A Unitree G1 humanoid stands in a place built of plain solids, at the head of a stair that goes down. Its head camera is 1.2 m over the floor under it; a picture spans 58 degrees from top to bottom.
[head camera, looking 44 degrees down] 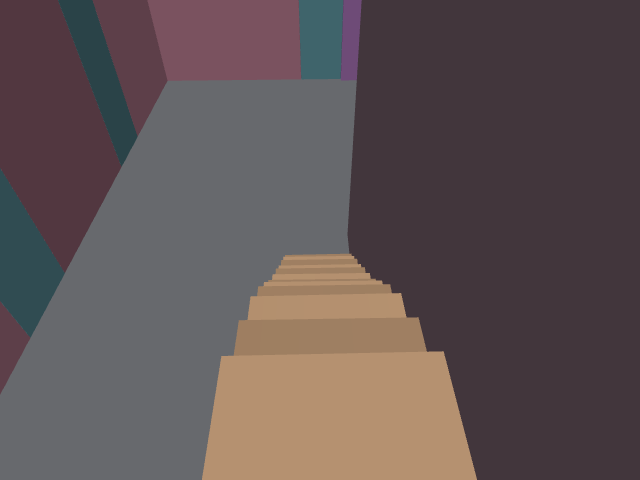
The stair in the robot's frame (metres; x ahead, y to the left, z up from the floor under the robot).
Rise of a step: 0.19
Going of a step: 0.22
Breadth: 0.80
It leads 1 degrees to the left of straight ahead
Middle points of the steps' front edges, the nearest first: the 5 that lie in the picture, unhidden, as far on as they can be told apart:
0.73 -0.09 0.00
1.00 -0.08 -0.18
1.27 -0.08 -0.37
1.48 -0.07 -0.56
1.67 -0.07 -0.75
